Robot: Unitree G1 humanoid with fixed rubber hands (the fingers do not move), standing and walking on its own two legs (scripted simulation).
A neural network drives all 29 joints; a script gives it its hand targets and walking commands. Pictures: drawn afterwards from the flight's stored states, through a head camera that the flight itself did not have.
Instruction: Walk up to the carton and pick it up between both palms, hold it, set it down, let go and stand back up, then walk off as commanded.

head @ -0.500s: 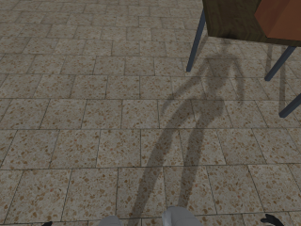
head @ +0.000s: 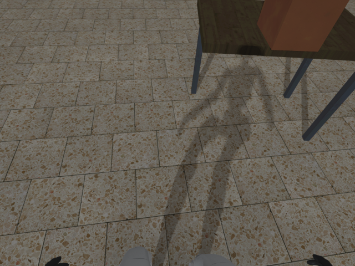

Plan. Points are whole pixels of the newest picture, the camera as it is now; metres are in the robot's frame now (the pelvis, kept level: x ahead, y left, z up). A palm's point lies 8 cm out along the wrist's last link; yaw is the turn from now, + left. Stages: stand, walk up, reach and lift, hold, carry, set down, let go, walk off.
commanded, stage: walk up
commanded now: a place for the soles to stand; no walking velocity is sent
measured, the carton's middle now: (296, 13) +1.07 -0.49 +0.10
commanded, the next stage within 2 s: none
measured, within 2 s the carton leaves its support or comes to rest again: neither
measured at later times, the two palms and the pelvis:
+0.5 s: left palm (103, 249) +0.16 +0.19 -0.10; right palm out of the picture +0.13 -0.46 -0.08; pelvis +0.08 -0.13 +0.00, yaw -4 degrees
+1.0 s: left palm (144, 204) +0.27 +0.11 -0.11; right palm out of the picture +0.16 -0.54 -0.10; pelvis +0.15 -0.21 -0.02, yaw -4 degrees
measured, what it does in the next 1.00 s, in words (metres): steps to the right: right foot, then left foot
